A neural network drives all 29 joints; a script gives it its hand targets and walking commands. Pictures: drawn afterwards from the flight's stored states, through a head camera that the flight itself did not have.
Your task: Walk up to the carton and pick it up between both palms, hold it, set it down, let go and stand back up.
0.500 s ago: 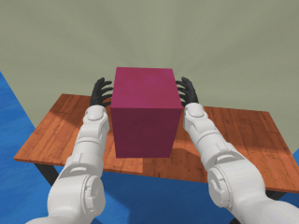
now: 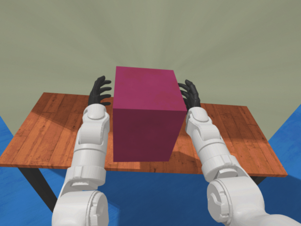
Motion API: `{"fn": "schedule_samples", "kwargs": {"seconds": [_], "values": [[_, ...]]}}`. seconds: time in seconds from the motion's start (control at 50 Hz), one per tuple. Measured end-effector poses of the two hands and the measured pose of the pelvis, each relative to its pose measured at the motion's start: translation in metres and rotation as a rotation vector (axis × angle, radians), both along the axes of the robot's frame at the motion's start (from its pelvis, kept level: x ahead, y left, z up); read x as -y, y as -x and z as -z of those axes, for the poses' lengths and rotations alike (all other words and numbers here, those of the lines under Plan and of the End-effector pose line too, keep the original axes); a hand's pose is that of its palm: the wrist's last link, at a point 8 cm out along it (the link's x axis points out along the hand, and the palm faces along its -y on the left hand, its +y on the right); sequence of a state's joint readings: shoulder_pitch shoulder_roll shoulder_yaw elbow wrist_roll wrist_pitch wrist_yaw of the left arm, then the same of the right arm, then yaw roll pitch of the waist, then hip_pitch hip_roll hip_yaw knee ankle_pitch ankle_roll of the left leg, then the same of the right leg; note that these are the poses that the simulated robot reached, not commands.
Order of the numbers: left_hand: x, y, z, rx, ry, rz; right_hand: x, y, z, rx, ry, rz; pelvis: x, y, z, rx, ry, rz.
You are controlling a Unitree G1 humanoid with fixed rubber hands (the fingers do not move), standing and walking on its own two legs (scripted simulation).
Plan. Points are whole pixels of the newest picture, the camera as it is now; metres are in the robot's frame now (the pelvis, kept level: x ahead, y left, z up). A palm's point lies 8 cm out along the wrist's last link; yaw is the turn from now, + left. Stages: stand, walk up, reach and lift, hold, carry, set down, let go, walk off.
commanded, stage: reach and lift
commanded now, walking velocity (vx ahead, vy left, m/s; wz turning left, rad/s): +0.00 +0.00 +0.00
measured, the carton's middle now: (143, 115) +0.40 +0.00 +0.09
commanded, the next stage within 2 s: hold in 0.76 s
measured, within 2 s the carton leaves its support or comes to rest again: neither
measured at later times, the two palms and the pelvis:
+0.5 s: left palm (98, 93) +0.39 +0.12 +0.19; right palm (196, 106) +0.37 -0.14 +0.16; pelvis +0.01 -0.01 +0.00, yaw +1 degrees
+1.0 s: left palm (90, 92) +0.38 +0.13 +0.20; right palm (192, 106) +0.36 -0.12 +0.17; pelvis +0.01 +0.00 +0.00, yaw +1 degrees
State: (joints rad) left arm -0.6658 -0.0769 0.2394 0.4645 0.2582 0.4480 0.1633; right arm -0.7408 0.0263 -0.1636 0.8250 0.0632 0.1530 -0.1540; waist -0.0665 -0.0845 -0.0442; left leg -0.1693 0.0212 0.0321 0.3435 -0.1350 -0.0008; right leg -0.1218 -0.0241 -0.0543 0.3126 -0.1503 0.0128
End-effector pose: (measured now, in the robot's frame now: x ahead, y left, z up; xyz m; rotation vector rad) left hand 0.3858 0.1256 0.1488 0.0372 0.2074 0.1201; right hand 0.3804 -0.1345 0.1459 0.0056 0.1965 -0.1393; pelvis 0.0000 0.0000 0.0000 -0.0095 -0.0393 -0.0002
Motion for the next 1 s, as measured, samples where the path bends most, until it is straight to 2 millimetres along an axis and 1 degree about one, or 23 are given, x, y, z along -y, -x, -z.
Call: {"fn": "schedule_samples", "kwargs": {"seconds": [0.12,0.26,0.38,0.5,0.58,0.7,0.76,1.0], "values": [[0.009,0.0,-0.011,0.018,-0.023,0.011,0.008,0.004,0.006,0.017,-0.033,0.007,0.002,-0.004,0.0,0.032,0.001,0.006],[0.013,-0.001,-0.017,0.02,-0.038,0.038,0.012,0.01,0.006,0.029,-0.053,0.038,0.009,-0.007,0.0,0.061,0.0,-0.005],[0.012,-0.003,-0.025,0.036,-0.029,0.055,0.01,0.011,-0.004,0.051,-0.052,0.051,0.014,-0.01,0.001,0.068,0.0,-0.017],[0.007,-0.003,-0.037,0.063,-0.04,0.059,0.006,0.011,-0.016,0.081,-0.044,0.052,0.014,-0.013,0.001,0.086,0.001,-0.021],[0.005,0.001,-0.041,0.068,-0.051,0.056,0.003,0.015,-0.014,0.084,-0.043,0.05,0.012,-0.014,0.001,0.109,0.003,-0.022],[0.002,0.007,-0.035,0.048,-0.053,0.057,-0.002,0.021,-0.004,0.067,-0.048,0.051,0.007,-0.011,0.002,0.128,0.004,-0.016],[-0.001,0.009,-0.035,0.049,-0.053,0.054,-0.004,0.022,-0.003,0.07,-0.051,0.048,0.005,-0.01,0.002,0.123,0.004,-0.016],[-0.008,0.009,-0.049,0.082,-0.042,0.032,-0.01,0.016,-0.021,0.106,-0.037,0.025,0.004,-0.009,0.001,0.117,0.006,-0.014]]}}
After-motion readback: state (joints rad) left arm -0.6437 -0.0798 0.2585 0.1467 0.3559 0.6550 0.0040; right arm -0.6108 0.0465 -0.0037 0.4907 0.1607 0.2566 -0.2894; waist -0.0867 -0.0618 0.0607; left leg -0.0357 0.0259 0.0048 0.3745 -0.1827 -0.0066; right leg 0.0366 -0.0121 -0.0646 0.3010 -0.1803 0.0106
